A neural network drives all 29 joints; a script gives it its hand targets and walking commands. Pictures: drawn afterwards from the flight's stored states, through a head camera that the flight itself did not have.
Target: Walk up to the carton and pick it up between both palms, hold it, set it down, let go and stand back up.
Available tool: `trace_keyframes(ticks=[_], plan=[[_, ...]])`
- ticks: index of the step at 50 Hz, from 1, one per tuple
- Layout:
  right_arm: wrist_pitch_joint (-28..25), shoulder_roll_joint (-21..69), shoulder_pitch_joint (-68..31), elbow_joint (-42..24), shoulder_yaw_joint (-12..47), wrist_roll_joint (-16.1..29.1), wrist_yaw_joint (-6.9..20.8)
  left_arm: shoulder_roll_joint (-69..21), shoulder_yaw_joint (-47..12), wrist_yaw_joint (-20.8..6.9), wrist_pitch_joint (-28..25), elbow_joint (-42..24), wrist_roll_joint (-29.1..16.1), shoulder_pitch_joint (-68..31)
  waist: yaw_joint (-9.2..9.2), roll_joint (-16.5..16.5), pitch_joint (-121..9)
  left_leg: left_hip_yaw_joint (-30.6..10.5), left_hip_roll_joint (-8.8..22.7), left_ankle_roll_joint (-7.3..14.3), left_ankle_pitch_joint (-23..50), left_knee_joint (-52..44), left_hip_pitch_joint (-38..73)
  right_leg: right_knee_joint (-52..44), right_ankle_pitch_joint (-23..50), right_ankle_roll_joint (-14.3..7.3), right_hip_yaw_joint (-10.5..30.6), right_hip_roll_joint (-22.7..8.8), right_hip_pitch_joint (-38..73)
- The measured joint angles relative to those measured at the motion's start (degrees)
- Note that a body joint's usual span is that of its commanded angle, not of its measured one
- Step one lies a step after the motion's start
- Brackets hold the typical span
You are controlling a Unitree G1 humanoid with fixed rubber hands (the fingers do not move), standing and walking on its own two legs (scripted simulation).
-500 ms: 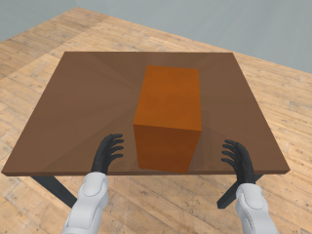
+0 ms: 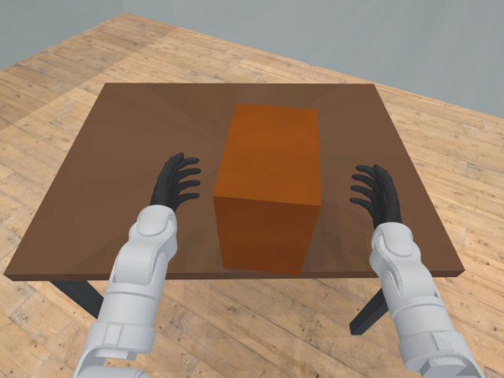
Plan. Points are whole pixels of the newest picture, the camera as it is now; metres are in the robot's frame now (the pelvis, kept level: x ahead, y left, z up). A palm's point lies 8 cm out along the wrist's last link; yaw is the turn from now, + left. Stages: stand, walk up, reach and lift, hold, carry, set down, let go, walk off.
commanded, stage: reach and lift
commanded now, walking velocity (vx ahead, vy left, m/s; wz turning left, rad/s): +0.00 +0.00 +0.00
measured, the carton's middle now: (268, 191) +0.46 -0.02 -0.01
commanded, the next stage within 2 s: none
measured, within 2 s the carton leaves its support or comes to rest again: neither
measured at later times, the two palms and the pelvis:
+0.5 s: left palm (174, 151) +0.41 +0.14 +0.15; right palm (381, 162) +0.40 -0.19 +0.13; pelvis +0.00 +0.00 +0.00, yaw +0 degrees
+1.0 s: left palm (183, 181) +0.41 +0.13 +0.08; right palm (368, 168) +0.42 -0.18 +0.10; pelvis +0.00 +0.00 +0.00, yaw +0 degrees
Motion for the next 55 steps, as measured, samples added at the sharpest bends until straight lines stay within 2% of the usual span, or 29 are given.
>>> trace_keyframes(ticks=[15,32,41,48,55], plan=[[3.33,-2.00,-14.41,11.45,0.02,3.13,-0.45,1.22,0.89,0.11,3.75,8.46,0.01,-12.38,-0.71,-0.33,0.00,0.00,0.00,0.00,0.11,0.00,0.00,0.00,0.14,0.00,0.00,0.00,0.00],[4.73,-2.95,-29.99,26.47,0.37,4.81,-0.45,2.93,0.90,1.66,0.17,26.62,0.01,-27.49,-1.31,-0.47,-0.57,0.00,0.00,-0.01,0.18,0.00,-0.69,-0.01,0.23,0.00,0.00,0.01,-0.70],[2.65,-2.91,-31.65,34.82,1.71,4.92,-0.46,2.60,0.88,1.68,-6.44,34.55,0.01,-27.30,-1.31,-0.45,-1.61,0.01,0.00,-0.05,0.12,0.00,-1.70,-0.14,0.26,0.00,0.00,0.01,-1.65],[-3.78,-1.96,-31.67,38.68,0.87,4.93,-0.04,0.63,0.89,1.52,-17.24,41.54,0.01,-22.74,-1.32,0.16,-4.12,0.00,0.00,-0.09,0.83,-0.01,-5.69,-0.16,0.91,0.00,0.01,0.02,-5.64],[-9.54,0.14,-31.66,46.56,-0.01,3.70,1.16,-0.67,0.90,1.53,-30.12,52.46,0.01,-22.69,-1.32,0.13,-8.08,-0.04,0.01,-0.18,1.27,0.59,-11.10,0.86,1.17,0.00,0.00,0.02,-11.25]])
